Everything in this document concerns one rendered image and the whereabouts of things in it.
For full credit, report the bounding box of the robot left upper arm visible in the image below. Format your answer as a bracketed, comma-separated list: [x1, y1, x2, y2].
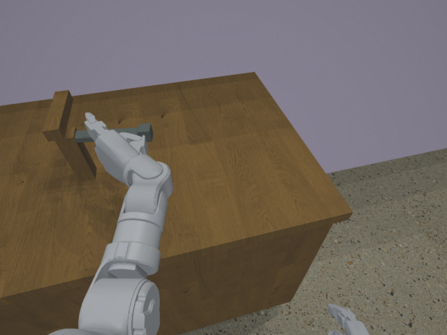
[48, 278, 160, 335]

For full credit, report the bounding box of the right robot hand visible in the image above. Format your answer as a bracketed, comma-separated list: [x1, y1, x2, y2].
[328, 304, 370, 335]

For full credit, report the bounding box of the counter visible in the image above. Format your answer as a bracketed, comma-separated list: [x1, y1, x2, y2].
[0, 72, 353, 335]

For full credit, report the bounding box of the tap lever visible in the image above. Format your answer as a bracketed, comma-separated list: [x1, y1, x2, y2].
[75, 124, 153, 142]

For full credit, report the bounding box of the left robot forearm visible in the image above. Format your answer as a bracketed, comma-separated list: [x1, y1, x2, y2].
[78, 154, 173, 329]

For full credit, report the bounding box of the left robot hand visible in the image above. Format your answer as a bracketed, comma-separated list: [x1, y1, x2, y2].
[85, 112, 147, 183]

